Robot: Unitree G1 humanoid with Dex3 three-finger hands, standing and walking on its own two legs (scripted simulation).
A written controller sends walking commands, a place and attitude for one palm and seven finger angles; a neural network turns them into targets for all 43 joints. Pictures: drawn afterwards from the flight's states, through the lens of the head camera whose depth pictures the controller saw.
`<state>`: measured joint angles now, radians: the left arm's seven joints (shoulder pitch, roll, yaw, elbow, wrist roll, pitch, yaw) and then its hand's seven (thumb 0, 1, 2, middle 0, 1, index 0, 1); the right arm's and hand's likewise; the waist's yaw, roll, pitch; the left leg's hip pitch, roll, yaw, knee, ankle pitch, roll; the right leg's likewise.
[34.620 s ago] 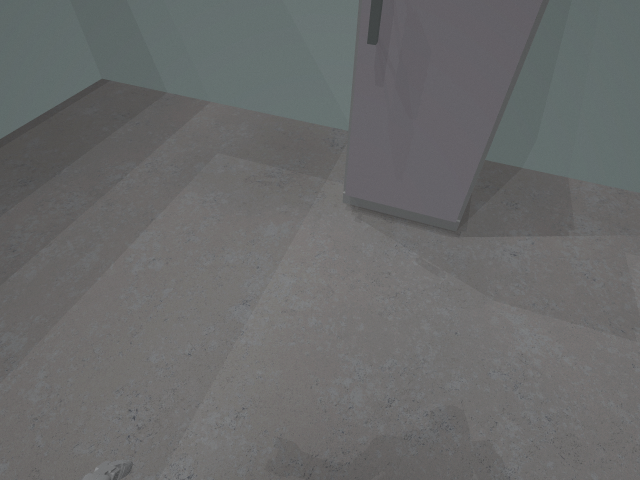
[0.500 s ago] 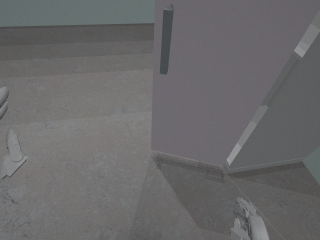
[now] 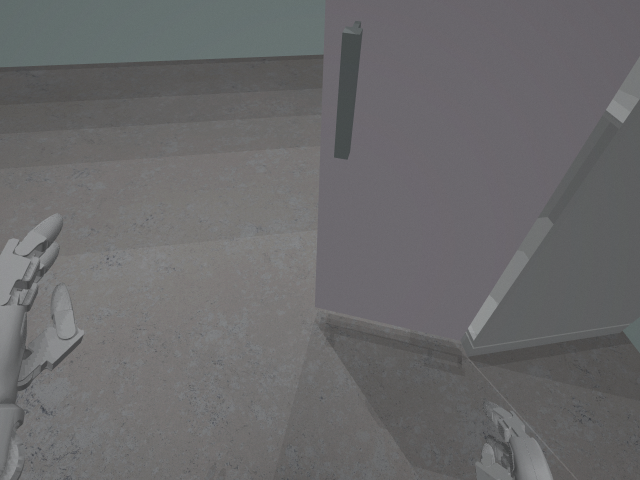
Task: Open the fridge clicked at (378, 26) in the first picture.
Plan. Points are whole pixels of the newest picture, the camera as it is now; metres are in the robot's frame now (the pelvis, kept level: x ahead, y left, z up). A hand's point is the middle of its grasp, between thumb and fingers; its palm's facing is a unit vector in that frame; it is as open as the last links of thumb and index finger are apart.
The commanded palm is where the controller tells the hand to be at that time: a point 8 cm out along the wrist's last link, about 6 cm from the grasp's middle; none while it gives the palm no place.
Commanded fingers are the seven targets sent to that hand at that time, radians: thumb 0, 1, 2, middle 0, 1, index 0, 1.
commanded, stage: let the arm hang, fingers relaxed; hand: left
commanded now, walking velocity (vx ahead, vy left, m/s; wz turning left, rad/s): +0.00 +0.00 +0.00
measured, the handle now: (349, 94) +0.73 +0.00 +0.13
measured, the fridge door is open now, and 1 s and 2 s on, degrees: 66 66 66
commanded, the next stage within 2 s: look to check the result in 1.06 s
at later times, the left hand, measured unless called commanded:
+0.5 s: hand out of the picture -0.07 +0.19 -0.18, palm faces +0.03 -0.98 -0.20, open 7.2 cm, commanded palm none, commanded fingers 0.00 0.90 0.90 -0.20 -0.30 -0.20 -0.30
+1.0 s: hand out of the picture +0.04 +0.19 -0.17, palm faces +0.01 -0.98 -0.19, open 7.4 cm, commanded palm none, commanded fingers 0.00 0.90 0.90 -0.20 -0.30 -0.20 -0.30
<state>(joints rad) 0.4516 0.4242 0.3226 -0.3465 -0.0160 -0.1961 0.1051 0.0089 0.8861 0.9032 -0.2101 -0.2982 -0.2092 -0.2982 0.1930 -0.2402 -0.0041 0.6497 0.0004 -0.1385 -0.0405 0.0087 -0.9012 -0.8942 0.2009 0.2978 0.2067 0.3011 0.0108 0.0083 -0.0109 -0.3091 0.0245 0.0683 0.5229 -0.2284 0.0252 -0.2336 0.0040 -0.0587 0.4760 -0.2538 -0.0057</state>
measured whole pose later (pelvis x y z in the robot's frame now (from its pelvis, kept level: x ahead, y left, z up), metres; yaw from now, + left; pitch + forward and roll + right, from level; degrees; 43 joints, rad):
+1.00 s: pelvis -0.01 +0.01 +0.01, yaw +0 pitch +0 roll +0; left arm 0.20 0.18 0.00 1.11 0.01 0.00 0.02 0.00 0.90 0.90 -0.20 -0.30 -0.20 -0.30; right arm 0.23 -0.17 -0.01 1.11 -0.03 0.00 -0.02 0.00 -0.91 -0.89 0.20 0.30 0.20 0.30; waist -0.01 0.00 0.02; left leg -0.24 -0.01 0.07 0.41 -0.17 0.04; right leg -0.19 -0.03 -0.05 0.41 -0.22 0.01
